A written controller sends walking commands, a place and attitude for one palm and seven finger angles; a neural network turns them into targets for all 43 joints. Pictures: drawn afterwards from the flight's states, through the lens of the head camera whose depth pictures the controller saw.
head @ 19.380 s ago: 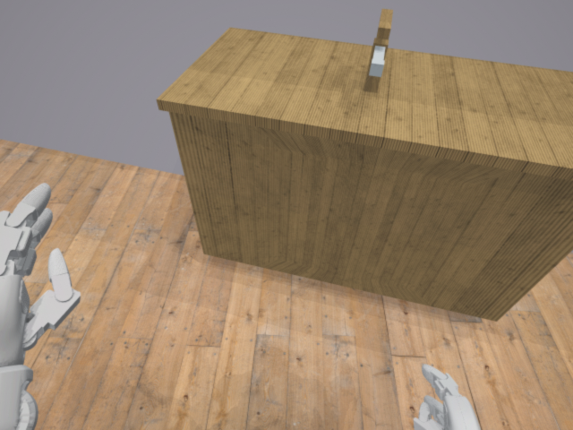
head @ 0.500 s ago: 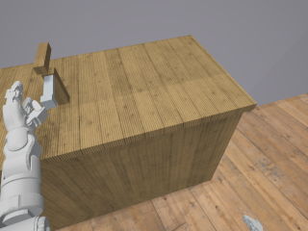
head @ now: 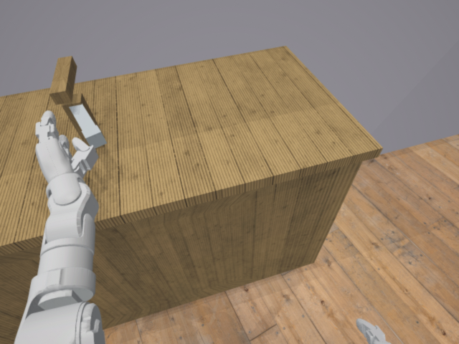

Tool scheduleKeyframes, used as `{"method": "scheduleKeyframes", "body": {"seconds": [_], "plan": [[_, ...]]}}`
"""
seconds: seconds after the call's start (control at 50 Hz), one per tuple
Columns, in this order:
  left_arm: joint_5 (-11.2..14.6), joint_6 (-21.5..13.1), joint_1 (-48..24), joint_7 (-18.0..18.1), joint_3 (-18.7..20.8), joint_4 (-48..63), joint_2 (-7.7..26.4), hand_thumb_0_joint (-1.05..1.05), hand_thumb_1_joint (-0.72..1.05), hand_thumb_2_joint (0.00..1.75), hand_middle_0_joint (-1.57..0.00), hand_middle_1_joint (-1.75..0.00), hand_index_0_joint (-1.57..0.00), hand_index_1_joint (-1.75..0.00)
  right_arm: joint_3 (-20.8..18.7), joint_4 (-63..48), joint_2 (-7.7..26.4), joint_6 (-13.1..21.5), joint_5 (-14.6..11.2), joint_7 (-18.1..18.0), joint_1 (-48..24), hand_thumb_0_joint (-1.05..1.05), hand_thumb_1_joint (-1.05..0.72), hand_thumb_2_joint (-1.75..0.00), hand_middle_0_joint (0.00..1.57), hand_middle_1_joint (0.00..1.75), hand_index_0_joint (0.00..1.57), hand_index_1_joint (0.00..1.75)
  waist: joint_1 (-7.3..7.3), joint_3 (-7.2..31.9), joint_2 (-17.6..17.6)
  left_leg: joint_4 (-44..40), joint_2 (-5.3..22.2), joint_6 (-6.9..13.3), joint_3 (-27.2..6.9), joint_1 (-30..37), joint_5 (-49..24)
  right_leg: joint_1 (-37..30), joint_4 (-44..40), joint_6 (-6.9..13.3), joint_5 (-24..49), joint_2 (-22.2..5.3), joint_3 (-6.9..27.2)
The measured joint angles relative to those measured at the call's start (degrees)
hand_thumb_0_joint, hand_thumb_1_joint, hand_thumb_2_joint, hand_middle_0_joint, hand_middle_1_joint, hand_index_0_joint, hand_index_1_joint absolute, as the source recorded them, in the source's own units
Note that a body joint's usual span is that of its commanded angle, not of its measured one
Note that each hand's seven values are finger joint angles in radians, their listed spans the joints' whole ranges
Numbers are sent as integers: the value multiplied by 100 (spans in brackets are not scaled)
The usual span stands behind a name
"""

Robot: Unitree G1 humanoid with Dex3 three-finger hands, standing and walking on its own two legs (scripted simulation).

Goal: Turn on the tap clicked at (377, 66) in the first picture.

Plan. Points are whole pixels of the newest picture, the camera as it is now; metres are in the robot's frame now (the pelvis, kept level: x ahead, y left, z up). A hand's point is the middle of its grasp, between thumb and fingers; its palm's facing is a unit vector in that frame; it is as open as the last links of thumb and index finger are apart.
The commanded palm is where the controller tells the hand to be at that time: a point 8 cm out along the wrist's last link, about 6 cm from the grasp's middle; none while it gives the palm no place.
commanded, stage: push the lever round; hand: left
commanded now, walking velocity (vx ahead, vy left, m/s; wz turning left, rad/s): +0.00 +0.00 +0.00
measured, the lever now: (94, 137) +0.43 +0.27 +0.14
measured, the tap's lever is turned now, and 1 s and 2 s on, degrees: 20 40 67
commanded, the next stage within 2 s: none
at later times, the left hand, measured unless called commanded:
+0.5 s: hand (109, 146) +0.40 +0.24 +0.14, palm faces +0.69 -0.72 -0.06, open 7.7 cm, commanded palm +0.36 +0.26 +0.14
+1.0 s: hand (130, 136) +0.43 +0.21 +0.15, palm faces +0.77 -0.64 -0.08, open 7.6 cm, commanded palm +0.38 +0.23 +0.14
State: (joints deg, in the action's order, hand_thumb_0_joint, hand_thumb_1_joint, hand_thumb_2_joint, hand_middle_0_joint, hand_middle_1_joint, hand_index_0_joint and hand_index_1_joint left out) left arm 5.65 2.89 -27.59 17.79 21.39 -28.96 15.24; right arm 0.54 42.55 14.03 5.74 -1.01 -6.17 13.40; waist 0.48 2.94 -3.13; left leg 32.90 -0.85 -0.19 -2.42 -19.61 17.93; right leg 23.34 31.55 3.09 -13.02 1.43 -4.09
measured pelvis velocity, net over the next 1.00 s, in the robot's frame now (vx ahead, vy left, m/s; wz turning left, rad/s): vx -0.01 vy -0.01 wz -0.01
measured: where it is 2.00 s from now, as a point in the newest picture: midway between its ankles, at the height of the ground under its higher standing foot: outside the picture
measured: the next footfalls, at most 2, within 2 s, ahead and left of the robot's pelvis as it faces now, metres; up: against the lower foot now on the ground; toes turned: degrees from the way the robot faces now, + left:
none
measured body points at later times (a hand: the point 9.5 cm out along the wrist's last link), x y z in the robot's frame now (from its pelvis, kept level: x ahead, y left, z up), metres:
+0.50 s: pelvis +0.00 +0.00 +0.00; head +0.01 -0.03 +0.45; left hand +0.36 +0.27 +0.15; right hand +0.14 -0.25 -0.12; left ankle -0.01 +0.12 -0.73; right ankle +0.03 -0.08 -0.73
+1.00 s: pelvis -0.01 -0.01 +0.00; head +0.01 -0.03 +0.45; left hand +0.38 +0.24 +0.15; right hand +0.10 -0.25 -0.14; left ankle -0.01 +0.12 -0.73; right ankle +0.03 -0.08 -0.73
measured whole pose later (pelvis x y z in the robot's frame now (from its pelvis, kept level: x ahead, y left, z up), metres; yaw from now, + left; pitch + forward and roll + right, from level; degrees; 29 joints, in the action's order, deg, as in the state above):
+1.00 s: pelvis -0.01 -0.01 +0.00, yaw +0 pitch +6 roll +1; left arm -2.6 6.1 -40.6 42.9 20.3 -38.3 6.0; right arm -1.7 45.8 12.7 2.6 2.5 -3.2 12.9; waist -1.1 5.1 -2.8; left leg 34.2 -0.9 -0.6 -1.9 -22.5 17.7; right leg 26.9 33.8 3.5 -13.1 1.3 -3.6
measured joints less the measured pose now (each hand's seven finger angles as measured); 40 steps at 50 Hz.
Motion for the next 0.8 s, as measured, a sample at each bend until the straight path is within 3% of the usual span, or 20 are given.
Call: {"method": "scheduleKeyframes", "body": {"seconds": [0.24,0.46,0.8], "plan": [[-211,140,-28,739,-178,196,-433,3,95,91,-15,-15,-15,-15,-53,54,-44,-155,87,57,-38,1,-90,-90,20,30,20,30,0,64,-12,-96,-5,6,67,136,-13,-79,-14,-9,-11,-1,69],[-386,322,-164,1249,-236,195,-610,2,93,91,-15,-15,-15,-15,-95,51,-61,-264,148,60,-210,1,-90,-90,20,30,20,30,10,90,18,-114,5,-10,57,152,-36,-98,-33,8,10,8,58],[-658,315,-974,2082,-252,-580,-850,2,95,92,-15,-15,-15,-15,-157,226,-125,-278,281,164,-218,1,-90,-90,20,30,20,30,-76,145,28,31,-23,-27,24,-141,-48,187,121,21,3,-27,20]]}}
